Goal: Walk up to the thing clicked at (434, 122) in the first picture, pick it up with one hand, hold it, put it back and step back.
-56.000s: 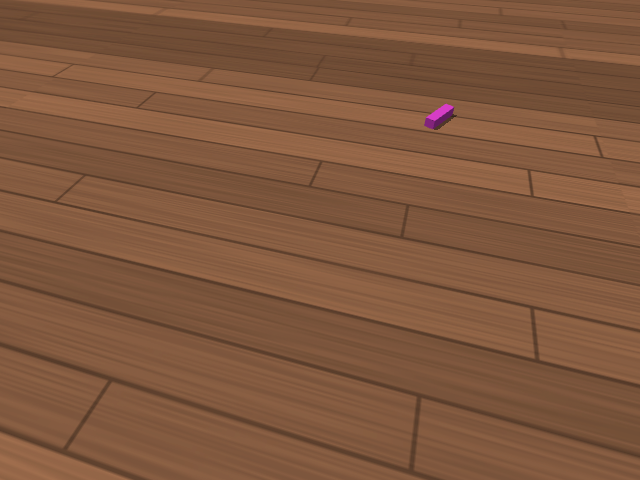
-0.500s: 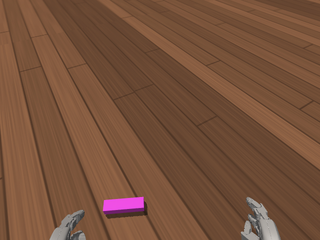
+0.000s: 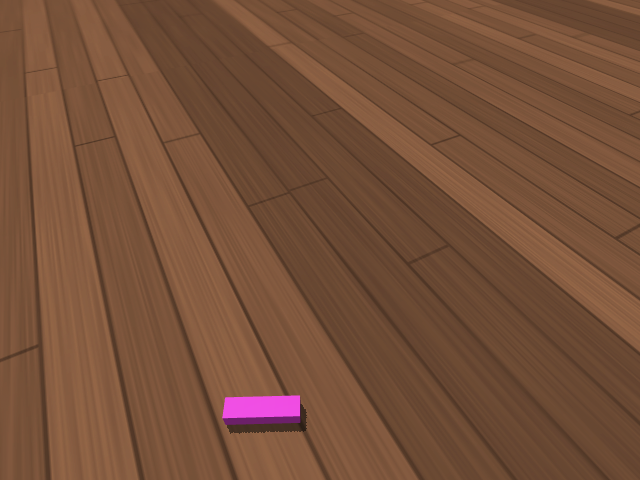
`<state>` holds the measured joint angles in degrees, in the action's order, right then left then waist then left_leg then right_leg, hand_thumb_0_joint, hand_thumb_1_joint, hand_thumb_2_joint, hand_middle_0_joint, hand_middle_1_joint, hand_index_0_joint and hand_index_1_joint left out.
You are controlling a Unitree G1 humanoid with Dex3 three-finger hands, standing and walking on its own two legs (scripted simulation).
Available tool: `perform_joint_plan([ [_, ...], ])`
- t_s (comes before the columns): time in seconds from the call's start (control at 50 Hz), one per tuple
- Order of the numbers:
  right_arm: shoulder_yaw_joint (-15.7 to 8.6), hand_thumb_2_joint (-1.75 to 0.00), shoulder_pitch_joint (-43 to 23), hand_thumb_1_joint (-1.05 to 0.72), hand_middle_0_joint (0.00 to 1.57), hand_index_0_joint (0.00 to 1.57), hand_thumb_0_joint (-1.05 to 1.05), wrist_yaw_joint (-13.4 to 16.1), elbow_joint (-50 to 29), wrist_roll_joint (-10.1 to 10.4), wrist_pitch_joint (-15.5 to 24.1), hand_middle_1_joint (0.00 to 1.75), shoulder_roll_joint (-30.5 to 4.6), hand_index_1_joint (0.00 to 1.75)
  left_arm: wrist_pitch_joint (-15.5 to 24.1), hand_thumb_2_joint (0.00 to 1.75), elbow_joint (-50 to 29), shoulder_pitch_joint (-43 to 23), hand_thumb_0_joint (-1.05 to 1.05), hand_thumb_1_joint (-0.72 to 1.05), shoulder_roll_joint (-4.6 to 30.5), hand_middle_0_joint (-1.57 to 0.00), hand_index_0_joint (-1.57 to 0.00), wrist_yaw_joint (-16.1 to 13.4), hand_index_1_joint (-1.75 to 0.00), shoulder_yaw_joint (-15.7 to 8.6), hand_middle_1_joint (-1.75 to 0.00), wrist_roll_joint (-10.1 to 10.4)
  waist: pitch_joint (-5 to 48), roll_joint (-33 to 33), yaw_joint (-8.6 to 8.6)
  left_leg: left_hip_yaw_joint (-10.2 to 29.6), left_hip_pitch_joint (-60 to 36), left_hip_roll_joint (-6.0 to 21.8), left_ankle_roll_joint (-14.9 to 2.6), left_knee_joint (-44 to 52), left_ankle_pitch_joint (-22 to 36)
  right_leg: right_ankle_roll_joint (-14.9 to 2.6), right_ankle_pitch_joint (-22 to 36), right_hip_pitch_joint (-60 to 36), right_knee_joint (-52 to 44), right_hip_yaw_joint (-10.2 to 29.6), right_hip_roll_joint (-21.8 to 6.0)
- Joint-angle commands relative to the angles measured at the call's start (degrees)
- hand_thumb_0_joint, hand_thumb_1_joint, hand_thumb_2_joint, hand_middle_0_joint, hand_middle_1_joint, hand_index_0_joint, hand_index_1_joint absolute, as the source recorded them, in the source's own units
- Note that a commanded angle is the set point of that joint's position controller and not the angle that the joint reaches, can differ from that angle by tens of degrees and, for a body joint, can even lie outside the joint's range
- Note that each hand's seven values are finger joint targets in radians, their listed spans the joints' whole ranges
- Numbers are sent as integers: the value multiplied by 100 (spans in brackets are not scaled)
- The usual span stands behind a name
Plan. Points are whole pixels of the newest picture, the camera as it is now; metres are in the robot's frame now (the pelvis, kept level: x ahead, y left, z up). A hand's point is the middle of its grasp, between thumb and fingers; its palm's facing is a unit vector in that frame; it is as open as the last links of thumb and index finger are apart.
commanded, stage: stand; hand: left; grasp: from above
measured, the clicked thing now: (262, 410) +0.49 +0.19 -0.74
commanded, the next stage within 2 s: none
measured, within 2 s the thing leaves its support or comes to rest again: neither
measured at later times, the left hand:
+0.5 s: hand out of the picture +0.03 +0.24 -0.15, palm faces +0.02 -0.94 -0.34, open 7.3 cm
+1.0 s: hand out of the picture +0.06 +0.23 -0.15, palm faces +0.00 -0.95 -0.33, open 7.3 cm
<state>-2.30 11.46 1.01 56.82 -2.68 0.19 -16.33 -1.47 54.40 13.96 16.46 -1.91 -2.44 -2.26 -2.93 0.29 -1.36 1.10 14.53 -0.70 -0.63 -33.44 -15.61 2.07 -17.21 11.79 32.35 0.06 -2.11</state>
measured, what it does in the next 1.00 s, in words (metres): stands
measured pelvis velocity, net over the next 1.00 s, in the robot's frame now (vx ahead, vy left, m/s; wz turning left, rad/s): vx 0.01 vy -0.01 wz -0.01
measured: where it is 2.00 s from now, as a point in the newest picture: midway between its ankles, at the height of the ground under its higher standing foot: outside the picture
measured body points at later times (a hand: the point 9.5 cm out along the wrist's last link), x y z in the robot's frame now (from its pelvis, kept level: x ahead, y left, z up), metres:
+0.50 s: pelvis -0.01 -0.01 +0.01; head -0.01 -0.01 +0.46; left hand +0.03 +0.28 -0.12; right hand +0.05 -0.29 -0.13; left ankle +0.03 +0.11 -0.73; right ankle +0.01 -0.14 -0.73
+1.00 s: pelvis +0.01 -0.01 +0.02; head +0.01 -0.02 +0.47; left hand +0.06 +0.28 -0.12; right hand +0.06 -0.30 -0.13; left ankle +0.03 +0.11 -0.73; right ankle +0.01 -0.14 -0.73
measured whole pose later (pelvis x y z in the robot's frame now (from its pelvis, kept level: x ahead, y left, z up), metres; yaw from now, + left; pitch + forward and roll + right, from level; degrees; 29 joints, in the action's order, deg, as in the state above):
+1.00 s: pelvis +0.01 -0.01 +0.02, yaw +0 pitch -4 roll +0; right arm -0.8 7.6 0.5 66.0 -1.2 0.2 -17.9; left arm 0.1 65.8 7.7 17.1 -0.8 -1.3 -1.3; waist -4.0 -0.6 -0.2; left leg 1.0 6.8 0.2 0.5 -19.5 -9.0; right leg 1.2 -10.9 4.8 19.4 0.0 -1.3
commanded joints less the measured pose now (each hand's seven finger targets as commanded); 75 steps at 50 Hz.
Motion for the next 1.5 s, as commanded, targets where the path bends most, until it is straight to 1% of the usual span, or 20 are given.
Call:
perform_joint_plan([
  [0.0,-237,-90,-376,-90,20,20,0,93,-248,59,146,30,-1082,30,185,90,-73,-280,0,90,926,-20,-20,-46,-30,-232,-30,34,74,-432,21,854,-146,576,-156,1502,-274,-274,446,-174,-840,280,-209],
  [0.06,-238,-90,-367,-90,20,20,0,97,-91,93,145,30,-1052,30,224,90,161,-307,0,90,1003,-20,-20,-43,-30,-224,-30,30,165,-183,33,720,-449,543,-129,1465,204,-289,592,-287,-1082,365,-329],
  [0.14,-239,-90,-380,-90,20,20,0,79,95,104,92,30,-1089,30,216,90,411,-295,0,90,979,-20,-20,-40,-30,-165,-30,11,-162,-120,45,729,-322,529,-94,1624,-256,-243,137,-191,-1333,354,-287],
  [0.26,-210,-90,-461,-90,20,20,0,61,230,117,97,30,-1074,30,248,90,606,-352,0,90,1029,-20,-20,-45,-30,-150,-30,34,-17,-59,47,670,-567,555,-102,1628,171,-255,418,-308,-1484,407,-389],
  [0.4,-169,-90,-454,-90,20,20,0,49,373,122,76,30,-1113,30,231,90,719,-457,0,90,1148,-20,-20,-26,-30,-151,-30,56,-156,-81,63,674,-487,577,-65,1764,-1,-248,284,-269,-1572,417,-373],
  [0.54,-134,-90,-533,-90,20,20,0,29,430,149,97,30,-1170,30,253,90,792,-534,0,90,1155,-20,-20,-5,-30,-127,-30,71,-70,-21,70,637,-639,598,-77,1727,261,-258,329,-312,-1655,456,-420],
  [0.68,-82,-90,-519,-90,20,20,0,34,510,147,115,30,-1191,30,268,90,793,-702,0,90,1224,-20,-20,12,-30,-148,-30,107,112,-86,97,569,-727,652,-80,1693,712,-263,824,-515,-1651,473,-471],
  [0.8,-60,-90,-547,-90,20,20,0,30,562,168,108,30,-1203,30,241,90,833,-730,0,90,1184,-20,-20,32,-30,-120,-30,109,-19,-67,97,564,-655,651,-44,1810,487,-285,564,-440,-1673,450,-423],
  [0.88,-57,-90,-561,-90,20,20,0,30,580,160,123,30,-1231,30,261,90,840,-753,0,90,1152,-20,-20,43,-30,-105,-30,120,185,-99,102,514,-803,674,-67,1704,849,-282,935,-560,-1685,481,-465],
  [0.92,-39,-90,-597,-90,20,20,0,24,584,168,122,30,-1193,30,253,90,848,-764,0,90,1179,-20,-20,40,-30,-107,-30,123,104,-71,95,529,-775,662,-52,1776,806,-284,840,-516,-1673,442,-442],
  [1.0,-51,-90,-584,-90,20,20,0,34,591,170,141,30,-1242,30,276,90,836,-790,0,90,1209,-20,-20,38,-30,-118,-30,134,339,-11,119,479,-994,709,-58,1655,1444,-272,1334,-622,-1635,448,-472],
  [1.04,-59,-90,-604,-90,20,20,0,42,591,165,151,30,-1280,30,268,90,830,-802,0,90,1229,-20,-20,37,-30,-125,-30,138,339,-82,118,454,-1028,715,-54,1648,1463,-278,1420,-624,-1630,458,-483],
  [1.08,-28,-90,-599,-90,20,20,0,34,623,165,142,30,-1230,30,251,90,856,-812,0,90,1176,-20,-20,45,-30,-112,-30,142,159,-89,123,479,-819,702,-52,1756,1061,-266,1109,-593,-1657,429,-455],
  [1.16,-59,-90,-673,-90,20,20,0,33,572,165,154,30,-1324,30,287,90,792,-875,0,90,1260,-20,-20,45,-30,-129,-30,133,394,-17,123,445,-1021,735,-63,1639,1577,-243,1482,-647,-1646,450,-493],
  [1.24,-54,-90,-682,-90,20,20,0,29,595,167,135,30,-1335,30,267,90,823,-899,0,90,1283,-20,-20,52,-30,-125,-30,141,175,-55,140,485,-841,717,-52,1752,1006,-244,983,-561,-1710,443,-473],
  [1.3,-61,-90,-730,-90,20,20,0,14,574,166,136,30,-1345,30,282,90,786,-950,0,90,1307,-20,-20,56,-30,-123,-30,133,242,-48,129,497,-860,730,-53,1749,1130,-255,1029,-591,-1704,430,-483],
  [1.34,-62,-90,-734,-90,20,20,0,9,582,178,134,30,-1369,30,277,90,807,-912,0,90,1280,-20,-20,68,-30,-107,-30,134,174,-40,133,507,-846,721,-55,1771,912,-254,897,-526,-1732,434,-471],
  [1.4,-64,-90,-745,-90,20,20,0,-8,574,180,141,30,-1380,30,293,90,777,-935,0,90,1321,-20,-20,74,-30,-104,-30,136,233,-63,142,514,-887,731,-48,1760,1035,-266,933,-535,-1740,439,-479],
  [1.44,-64,-90,-755,-90,20,20,0,-8,553,174,151,30,-1400,30,319,90,728,-983,0,90,1353,-20,-20,70,-30,-108,-30,139,467,-92,152,472,-992,760,-74,1653,1499,-269,1431,-709,-1678,456,-534],
  [1.48,-54,-90,-752,-90,20,20,0,-12,559,175,154,30,-1395,30,317,90,745,-964,0,90,1363,-20,-20,70,-30,-104,-30,146,371,-59,152,493,-956,744,-51,1706,1444,-253,1318,-664,-1675,428,-505],
])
